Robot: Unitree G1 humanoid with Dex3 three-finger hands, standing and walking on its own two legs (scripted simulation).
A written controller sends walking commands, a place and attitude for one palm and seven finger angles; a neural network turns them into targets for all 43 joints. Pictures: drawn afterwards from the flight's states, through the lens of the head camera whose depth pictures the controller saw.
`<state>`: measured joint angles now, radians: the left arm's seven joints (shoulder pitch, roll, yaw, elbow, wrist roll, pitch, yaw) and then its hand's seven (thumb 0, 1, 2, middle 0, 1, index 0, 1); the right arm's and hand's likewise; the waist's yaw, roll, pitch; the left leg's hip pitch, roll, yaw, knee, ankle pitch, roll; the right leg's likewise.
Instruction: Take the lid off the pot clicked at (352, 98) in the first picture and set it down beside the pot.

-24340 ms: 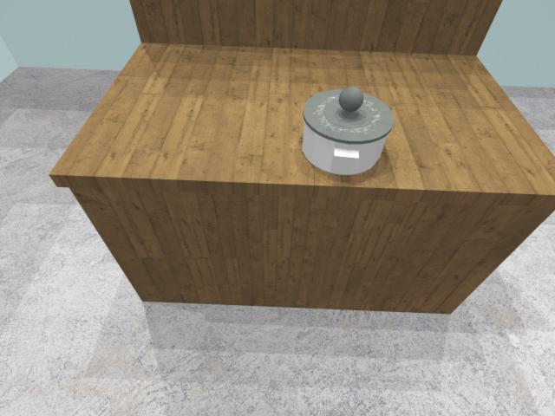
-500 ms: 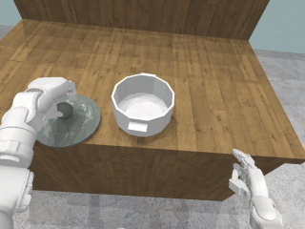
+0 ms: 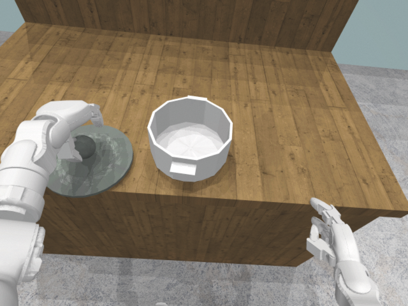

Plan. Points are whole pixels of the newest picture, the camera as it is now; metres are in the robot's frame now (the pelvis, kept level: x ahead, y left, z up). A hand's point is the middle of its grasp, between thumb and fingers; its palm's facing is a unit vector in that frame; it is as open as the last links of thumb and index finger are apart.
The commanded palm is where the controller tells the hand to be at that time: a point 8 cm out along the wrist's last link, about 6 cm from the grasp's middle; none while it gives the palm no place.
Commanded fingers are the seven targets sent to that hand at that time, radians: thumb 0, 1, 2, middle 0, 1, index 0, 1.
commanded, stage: open the fingers wide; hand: left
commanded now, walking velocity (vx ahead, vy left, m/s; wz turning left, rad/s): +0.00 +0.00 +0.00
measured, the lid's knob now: (82, 147) +0.43 +0.29 +0.01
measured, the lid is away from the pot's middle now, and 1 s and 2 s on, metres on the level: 0.24 0.24 0.24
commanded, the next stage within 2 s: raise the empty hand in 0.04 s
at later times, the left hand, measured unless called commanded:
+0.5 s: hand (64, 128) +0.42 +0.30 +0.09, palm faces -0.37 -0.10 -0.92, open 11.0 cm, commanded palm +0.45 +0.29 +0.16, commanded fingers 0.00 -0.10 0.84 -0.44 -0.69 -0.44 -0.69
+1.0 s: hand (58, 104) +0.43 +0.30 +0.14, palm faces -0.33 -0.09 -0.94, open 11.1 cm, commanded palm +0.45 +0.29 +0.21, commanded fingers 0.00 -0.10 0.84 -0.44 -0.69 -0.44 -0.69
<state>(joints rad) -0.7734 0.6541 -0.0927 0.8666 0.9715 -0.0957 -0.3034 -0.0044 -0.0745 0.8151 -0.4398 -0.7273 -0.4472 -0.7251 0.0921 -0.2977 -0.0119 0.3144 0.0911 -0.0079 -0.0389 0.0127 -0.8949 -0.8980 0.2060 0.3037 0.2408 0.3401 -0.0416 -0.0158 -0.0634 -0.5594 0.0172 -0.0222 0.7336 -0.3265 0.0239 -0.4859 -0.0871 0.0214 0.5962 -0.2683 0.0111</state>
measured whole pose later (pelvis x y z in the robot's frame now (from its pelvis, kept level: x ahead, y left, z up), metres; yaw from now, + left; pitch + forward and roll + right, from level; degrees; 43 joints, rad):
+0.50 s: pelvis +0.00 +0.00 +0.00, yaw +0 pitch +8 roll -3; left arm -0.80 0.69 -0.08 0.84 0.95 -0.08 -0.36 0.00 -0.10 0.84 -0.45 -0.69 -0.46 -0.69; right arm 0.10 -0.30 -0.01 0.32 0.10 -0.01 -0.05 0.01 -0.90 -0.90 0.21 0.30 0.24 0.34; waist -0.04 -0.01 -0.05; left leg -0.52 0.01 -0.02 0.70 -0.32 0.02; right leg -0.44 -0.09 0.02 0.55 -0.26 0.02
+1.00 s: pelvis +0.01 +0.00 +0.01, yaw +1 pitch +6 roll -2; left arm -0.85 0.72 -0.09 0.76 0.93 -0.02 -0.44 0.00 -0.10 0.84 -0.45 -0.69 -0.46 -0.69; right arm 0.11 -0.31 -0.01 0.34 0.10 0.00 -0.03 0.01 -0.90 -0.90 0.21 0.30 0.25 0.35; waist -0.04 0.00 -0.03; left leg -0.44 0.01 -0.02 0.62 -0.29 0.02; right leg -0.35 -0.10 0.01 0.47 -0.23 0.01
